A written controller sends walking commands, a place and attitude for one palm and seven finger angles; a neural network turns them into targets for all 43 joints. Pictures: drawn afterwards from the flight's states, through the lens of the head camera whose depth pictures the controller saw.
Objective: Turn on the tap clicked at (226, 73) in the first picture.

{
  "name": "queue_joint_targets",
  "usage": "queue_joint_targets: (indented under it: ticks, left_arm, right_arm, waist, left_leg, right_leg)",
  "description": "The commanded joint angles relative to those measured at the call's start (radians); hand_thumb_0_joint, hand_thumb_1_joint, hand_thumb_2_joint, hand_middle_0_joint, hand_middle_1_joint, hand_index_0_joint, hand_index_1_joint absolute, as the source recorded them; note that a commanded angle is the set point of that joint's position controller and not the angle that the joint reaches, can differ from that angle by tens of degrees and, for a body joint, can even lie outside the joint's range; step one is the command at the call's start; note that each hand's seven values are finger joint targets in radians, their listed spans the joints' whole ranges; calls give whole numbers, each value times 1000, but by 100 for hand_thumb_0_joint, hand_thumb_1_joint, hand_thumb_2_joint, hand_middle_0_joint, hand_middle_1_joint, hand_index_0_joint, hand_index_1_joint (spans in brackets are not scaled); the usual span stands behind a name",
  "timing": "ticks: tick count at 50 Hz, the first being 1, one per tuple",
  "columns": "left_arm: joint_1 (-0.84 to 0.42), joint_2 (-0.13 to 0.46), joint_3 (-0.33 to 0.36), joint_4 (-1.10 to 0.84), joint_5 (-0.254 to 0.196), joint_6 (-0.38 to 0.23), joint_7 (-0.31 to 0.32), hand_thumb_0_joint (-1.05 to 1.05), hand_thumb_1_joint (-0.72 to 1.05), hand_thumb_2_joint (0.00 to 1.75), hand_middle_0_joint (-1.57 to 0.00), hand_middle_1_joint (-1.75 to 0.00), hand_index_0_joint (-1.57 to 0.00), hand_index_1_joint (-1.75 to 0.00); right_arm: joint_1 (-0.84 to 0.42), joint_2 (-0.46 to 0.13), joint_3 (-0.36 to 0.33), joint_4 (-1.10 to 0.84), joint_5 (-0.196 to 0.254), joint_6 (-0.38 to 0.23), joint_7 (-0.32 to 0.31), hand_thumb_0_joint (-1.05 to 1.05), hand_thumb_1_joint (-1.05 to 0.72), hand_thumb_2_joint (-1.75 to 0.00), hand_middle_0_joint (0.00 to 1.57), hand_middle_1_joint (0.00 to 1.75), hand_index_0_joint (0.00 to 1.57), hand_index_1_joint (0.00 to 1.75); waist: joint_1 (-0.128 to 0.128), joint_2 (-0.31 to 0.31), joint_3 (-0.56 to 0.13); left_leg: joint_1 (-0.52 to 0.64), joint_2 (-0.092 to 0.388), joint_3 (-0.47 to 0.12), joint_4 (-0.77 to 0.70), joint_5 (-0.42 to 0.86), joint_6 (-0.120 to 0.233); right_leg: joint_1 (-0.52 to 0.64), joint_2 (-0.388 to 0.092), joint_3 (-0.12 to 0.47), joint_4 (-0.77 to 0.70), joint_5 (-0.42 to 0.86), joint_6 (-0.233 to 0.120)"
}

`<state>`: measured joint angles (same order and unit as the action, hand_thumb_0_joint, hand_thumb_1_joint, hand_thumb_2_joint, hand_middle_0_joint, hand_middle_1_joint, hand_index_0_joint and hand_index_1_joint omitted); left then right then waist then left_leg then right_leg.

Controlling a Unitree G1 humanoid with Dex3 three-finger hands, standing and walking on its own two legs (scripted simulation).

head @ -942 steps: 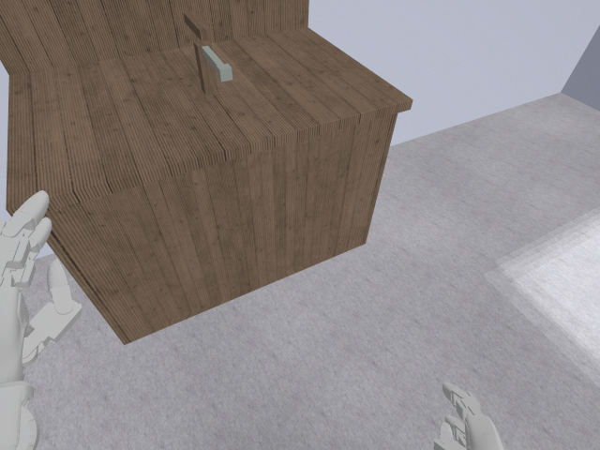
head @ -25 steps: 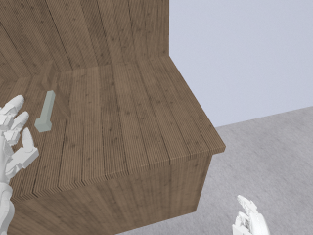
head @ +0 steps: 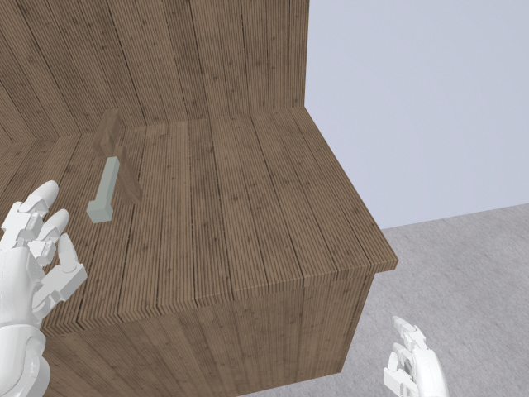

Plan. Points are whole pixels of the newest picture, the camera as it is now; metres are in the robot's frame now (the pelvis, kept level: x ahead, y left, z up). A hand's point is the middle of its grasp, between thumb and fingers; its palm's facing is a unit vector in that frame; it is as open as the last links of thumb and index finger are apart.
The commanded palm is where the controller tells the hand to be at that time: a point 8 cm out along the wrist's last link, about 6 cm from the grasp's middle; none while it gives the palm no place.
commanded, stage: turn the palm inward beside the body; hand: left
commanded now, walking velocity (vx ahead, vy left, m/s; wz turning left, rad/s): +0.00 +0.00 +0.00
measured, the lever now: (100, 210) +0.34 +0.33 +0.12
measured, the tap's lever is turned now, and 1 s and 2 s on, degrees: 0 0 0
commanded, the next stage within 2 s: reach beside the lever's end, fingers flat in 0.96 s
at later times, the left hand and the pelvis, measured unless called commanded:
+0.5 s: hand (80, 287) +0.17 +0.23 +0.18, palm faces +0.48 -0.87 -0.14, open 7.4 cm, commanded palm +0.12 +0.27 +0.18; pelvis -0.01 +0.00 +0.00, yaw +0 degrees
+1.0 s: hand (87, 283) +0.18 +0.23 +0.18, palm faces +0.49 -0.86 -0.13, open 7.4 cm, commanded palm +0.12 +0.27 +0.18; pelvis -0.01 +0.00 +0.01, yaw +0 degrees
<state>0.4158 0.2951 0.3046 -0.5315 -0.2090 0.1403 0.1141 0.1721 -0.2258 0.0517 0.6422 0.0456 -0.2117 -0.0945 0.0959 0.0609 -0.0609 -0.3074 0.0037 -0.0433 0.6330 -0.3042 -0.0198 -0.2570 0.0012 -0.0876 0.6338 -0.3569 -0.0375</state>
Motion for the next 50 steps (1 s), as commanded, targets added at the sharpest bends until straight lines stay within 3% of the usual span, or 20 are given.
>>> queue_joint_targets:
  ticks: [1,3,4,7,11,18,21,25,31,32,33,36,38,39,42,43,45,48,49,50]
  left_arm:
    - [-113,145,72,-228,-1,-37,19,0,90,90,-20,-30,-20,-30]
    - [-116,158,84,-241,5,-32,28,0,90,90,-20,-30,-20,-30]
    - [-123,133,56,-247,8,-32,32,0,90,90,-20,-30,-20,-30]
    - [-118,137,60,-240,2,-19,44,0,90,90,-20,-30,-20,-30]
    - [-107,119,45,-254,5,-5,61,0,90,90,-20,-30,-20,-30]
    - [-59,111,45,-312,0,6,75,0,90,90,-20,-30,-20,-30]
    - [-67,85,30,-299,-8,14,79,0,90,90,-20,-30,-20,-30]
    - [-84,80,33,-283,-20,45,81,0,90,90,-20,-30,-20,-30]
    - [-86,76,24,-319,-16,57,79,0,90,90,-20,-30,-20,-30]
    - [-76,78,30,-311,-18,56,81,0,90,90,-20,-30,-20,-30]
    - [-72,93,42,-312,-14,60,80,0,90,90,-20,-30,-20,-30]
    - [-81,70,24,-298,-17,59,80,0,90,90,-20,-30,-20,-30]
    - [-82,88,40,-294,-13,67,82,0,90,90,-20,-30,-20,-30]
    - [-95,66,19,-308,-14,67,83,0,90,90,-20,-30,-20,-30]
    - [-87,71,26,-284,-19,72,85,0,90,90,-20,-30,-20,-30]
    - [-93,88,41,-293,-18,72,84,0,90,90,-20,-30,-20,-30]
    - [-95,67,20,-283,-16,69,83,0,90,90,-20,-30,-20,-30]
    - [-90,98,45,-318,-10,60,87,0,90,90,-20,-30,-20,-30]
    - [-95,64,12,-314,-11,56,85,0,90,90,-20,-30,-20,-30]
    - [-83,69,25,-290,-15,55,86,0,90,90,-20,-30,-20,-30]
  right_arm:
    - [-157,-107,-39,-169,3,-52,-15,0,-90,-90,20,30,20,30]
    - [-174,-105,-34,-162,4,-52,-16,0,-90,-90,20,30,20,30]
    - [-176,-101,-32,-165,4,-52,-15,0,-90,-90,20,30,20,30]
    - [-184,-102,-30,-160,2,-53,-20,0,-90,-90,20,30,20,30]
    - [-210,-95,-26,-156,3,-54,-22,0,-90,-90,20,30,20,30]
    - [-206,-100,-28,-150,-2,-62,-18,0,-90,-90,20,30,20,30]
    - [-203,-101,-30,-147,-4,-60,-18,0,-90,-90,20,30,20,30]
    - [-212,-100,-28,-142,1,-57,-22,0,-90,-90,20,30,20,30]
    - [-206,-101,-30,-143,-3,-55,-17,0,-90,-90,20,30,20,30]
    - [-203,-102,-31,-144,-5,-54,-17,0,-90,-90,20,30,20,30]
    - [-208,-104,-31,-140,-3,-51,-16,0,-90,-90,20,30,20,30]
    - [-206,-100,-30,-141,-2,-46,-15,0,-90,-90,20,30,20,30]
    - [-212,-100,-29,-137,-1,-41,-15,0,-90,-90,20,30,20,30]
    - [-216,-95,-26,-144,-1,-40,-15,0,-90,-90,20,30,20,30]
    - [-213,-98,-28,-141,-3,-38,-18,0,-90,-90,20,30,20,30]
    - [-220,-99,-28,-138,-1,-39,-18,0,-90,-90,20,30,20,30]
    - [-221,-97,-26,-140,-1,-42,-18,0,-90,-90,20,30,20,30]
    - [-216,-98,-28,-139,-5,-46,-16,0,-90,-90,20,30,20,30]
    - [-218,-93,-25,-141,-4,-47,-15,0,-90,-90,20,30,20,30]
    - [-211,-95,-27,-137,-4,-48,-16,0,-90,-90,20,30,20,30]
  waist:
    - [-9,-38,-39]
    - [-3,-13,-32]
    - [-8,-11,-25]
    - [-6,-41,-14]
    - [-1,-7,6]
    - [4,10,-19]
    - [-4,-33,-10]
    - [-2,-38,5]
    - [0,-5,-36]
    - [-1,-46,-35]
    - [3,-6,-34]
    - [-3,-43,-18]
    - [1,-5,-6]
    - [-1,-3,-11]
    - [-3,-48,-5]
    - [-1,-15,2]
    - [-5,-55,12]
    - [3,18,-20]
    - [-4,-3,-12]
    - [-3,-46,-9]
  left_leg:
    - [76,-4,5,-98,144,47]
    - [81,-6,2,-105,119,46]
    - [80,-6,0,-110,101,45]
    - [66,-9,-3,-116,39,48]
    - [64,-13,-3,-127,-24,47]
    - [94,-9,-4,-117,76,45]
    - [96,-8,-6,-118,96,45]
    - [96,-10,-8,-125,83,46]
    - [127,-11,-3,-123,166,42]
    - [125,-10,-3,-121,176,44]
    - [130,-11,-1,-121,179,42]
    - [125,-10,-1,-125,164,43]
    - [127,-10,-1,-130,151,42]
    - [128,-12,-3,-136,147,41]
    - [123,-13,2,-127,142,47]
    - [130,-13,2,-130,133,47]
    - [127,-11,-1,-134,126,47]
    - [143,-15,1,-132,154,44]
    - [142,-15,4,-131,151,44]
    - [134,-13,0,-132,144,45]
  right_leg:
    - [-47,-12,18,-150,142,26]
    - [-49,-10,20,-159,110,24]
    - [-55,-13,20,-161,92,23]
    - [-56,-13,26,-182,29,28]
    - [-57,-16,33,-198,-25,26]
    - [-25,-15,22,-191,68,18]
    - [-28,-13,16,-185,93,21]
    - [-23,-14,21,-197,80,23]
    - [6,-13,18,-181,165,17]
    - [9,-12,16,-180,180,19]
    - [10,-10,18,-185,178,16]
    - [5,-10,18,-190,165,19]
    - [2,-10,21,-201,148,17]
    - [6,-12,21,-195,144,17]
    - [8,-11,28,-211,139,23]
    - [4,-11,31,-222,128,21]
    - [1,-11,28,-221,115,22]
    - [21,-12,32,-216,151,17]
    - [14,-14,29,-214,149,20]
    - [15,-11,26,-216,141,22]
